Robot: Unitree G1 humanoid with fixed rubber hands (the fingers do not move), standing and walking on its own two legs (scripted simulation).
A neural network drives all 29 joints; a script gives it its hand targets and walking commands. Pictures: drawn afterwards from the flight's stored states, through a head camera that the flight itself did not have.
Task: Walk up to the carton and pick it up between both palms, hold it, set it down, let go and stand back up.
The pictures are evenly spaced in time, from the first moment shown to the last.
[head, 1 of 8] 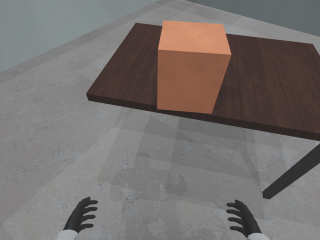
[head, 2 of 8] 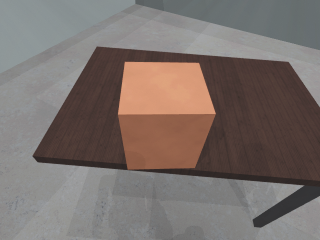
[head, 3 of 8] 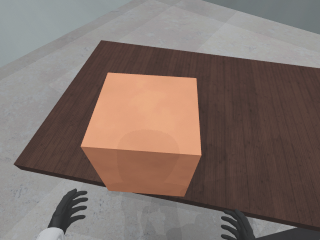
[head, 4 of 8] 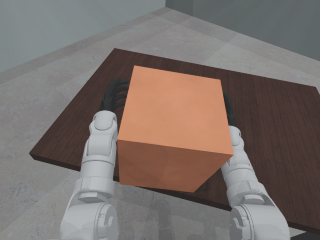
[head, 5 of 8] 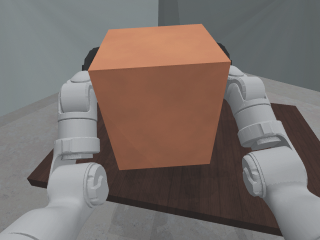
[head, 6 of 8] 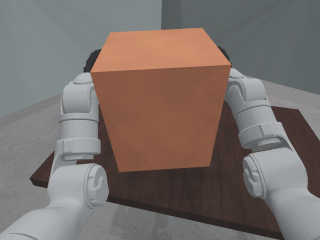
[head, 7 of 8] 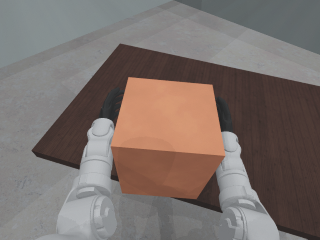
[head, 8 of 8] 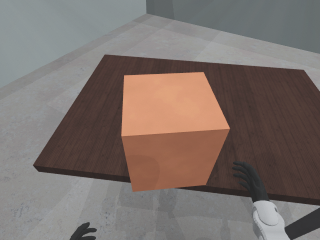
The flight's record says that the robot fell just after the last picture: no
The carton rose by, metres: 0.21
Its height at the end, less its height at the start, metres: +0.00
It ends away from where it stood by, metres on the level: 0.02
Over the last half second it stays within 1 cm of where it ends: yes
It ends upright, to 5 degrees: yes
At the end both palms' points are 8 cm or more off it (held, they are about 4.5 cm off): yes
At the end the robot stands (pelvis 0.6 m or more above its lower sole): yes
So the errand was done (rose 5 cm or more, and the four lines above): yes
